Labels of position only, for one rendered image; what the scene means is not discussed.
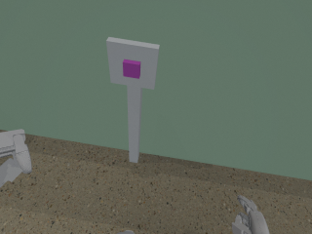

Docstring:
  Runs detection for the left robot hand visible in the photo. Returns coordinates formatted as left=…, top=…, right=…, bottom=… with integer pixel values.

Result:
left=0, top=129, right=32, bottom=187

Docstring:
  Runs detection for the button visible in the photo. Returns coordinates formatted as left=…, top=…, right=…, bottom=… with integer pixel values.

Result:
left=123, top=59, right=141, bottom=79

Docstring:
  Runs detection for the right robot hand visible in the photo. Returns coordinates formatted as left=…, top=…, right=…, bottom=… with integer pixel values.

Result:
left=232, top=195, right=270, bottom=234

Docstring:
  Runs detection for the panel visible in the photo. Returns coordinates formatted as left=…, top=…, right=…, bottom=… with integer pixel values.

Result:
left=106, top=37, right=160, bottom=163

